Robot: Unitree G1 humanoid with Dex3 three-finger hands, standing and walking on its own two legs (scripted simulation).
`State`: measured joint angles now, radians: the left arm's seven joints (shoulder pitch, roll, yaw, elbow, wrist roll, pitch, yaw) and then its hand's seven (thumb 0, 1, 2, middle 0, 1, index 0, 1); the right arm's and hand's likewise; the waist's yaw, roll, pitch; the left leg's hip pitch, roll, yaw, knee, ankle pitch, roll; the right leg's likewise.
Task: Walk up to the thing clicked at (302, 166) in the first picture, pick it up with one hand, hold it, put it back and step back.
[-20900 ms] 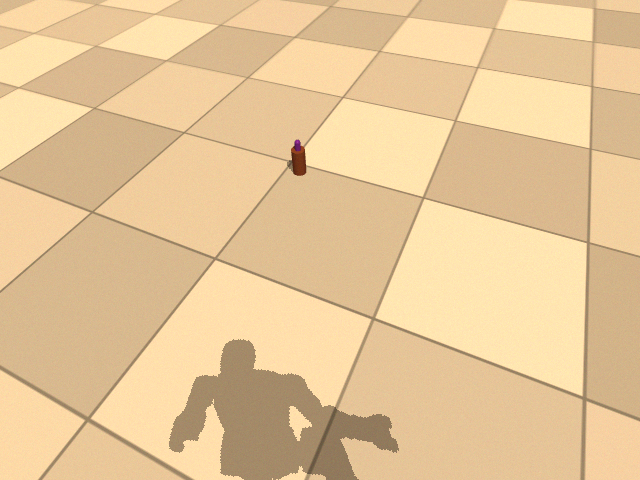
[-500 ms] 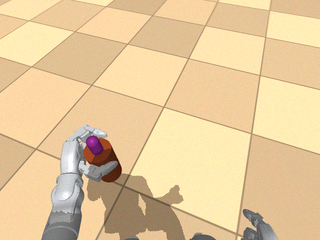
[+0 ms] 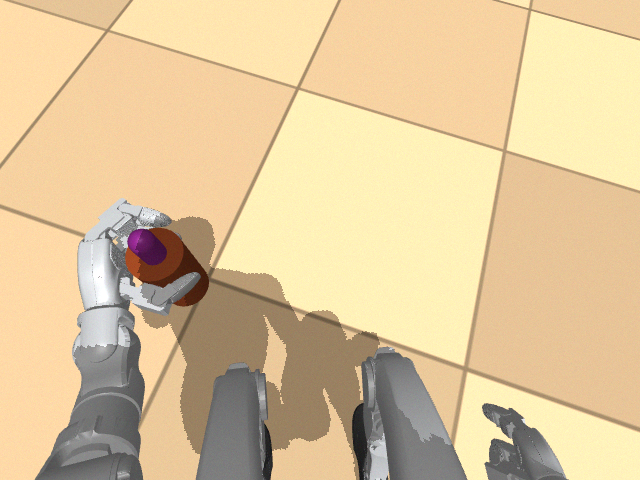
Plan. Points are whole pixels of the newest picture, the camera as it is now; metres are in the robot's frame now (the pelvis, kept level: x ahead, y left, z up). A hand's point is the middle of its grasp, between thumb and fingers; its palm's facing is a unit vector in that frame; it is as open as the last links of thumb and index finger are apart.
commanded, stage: crouch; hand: left
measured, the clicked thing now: (166, 264) +0.39 +0.19 -0.05
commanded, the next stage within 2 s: lower in 1.18 s
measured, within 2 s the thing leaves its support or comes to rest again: neither
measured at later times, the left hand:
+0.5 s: hand (188, 286) +0.42 +0.21 -0.24, palm faces +0.13 -0.99 -0.05, open 9.8 cm
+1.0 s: hand (196, 292) +0.43 +0.21 -0.32, palm faces +0.12 -0.99 -0.05, open 9.8 cm
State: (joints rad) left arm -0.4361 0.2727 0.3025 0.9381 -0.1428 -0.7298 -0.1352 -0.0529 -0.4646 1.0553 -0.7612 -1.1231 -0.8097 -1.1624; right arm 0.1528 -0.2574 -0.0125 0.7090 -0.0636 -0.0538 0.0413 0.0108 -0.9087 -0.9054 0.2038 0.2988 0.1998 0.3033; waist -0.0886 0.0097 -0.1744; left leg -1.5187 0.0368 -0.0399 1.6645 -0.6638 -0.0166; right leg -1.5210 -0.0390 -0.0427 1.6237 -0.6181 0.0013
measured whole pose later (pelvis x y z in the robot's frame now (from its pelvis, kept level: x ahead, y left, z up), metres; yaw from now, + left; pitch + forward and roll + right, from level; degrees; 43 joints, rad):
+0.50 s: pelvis -0.04 +0.00 -0.18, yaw -2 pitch +32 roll -4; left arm -0.68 0.42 0.47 1.15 -0.06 -0.76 -0.15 -0.05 -0.47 1.07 -0.75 -1.14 -0.80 -1.18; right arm 0.10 -0.27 0.04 0.74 -0.12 -0.03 0.08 0.01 -0.93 -0.91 0.20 0.30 0.20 0.30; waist -0.17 -0.01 -0.09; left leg -2.11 0.01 -0.08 2.24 -0.70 -0.02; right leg -2.10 -0.05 -0.04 2.17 -0.64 0.00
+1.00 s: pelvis -0.05 +0.01 -0.24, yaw -5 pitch +28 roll -8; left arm -0.71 0.54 0.51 1.18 -0.05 -0.77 -0.15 -0.05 -0.47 1.07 -0.76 -1.13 -0.81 -1.17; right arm 0.06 -0.32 0.14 0.72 -0.17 0.00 0.10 0.01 -0.92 -0.91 0.21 0.30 0.20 0.30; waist -0.22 -0.05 0.04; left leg -2.26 0.01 -0.15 2.46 -0.69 -0.01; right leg -2.21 -0.04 -0.09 2.34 -0.61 0.02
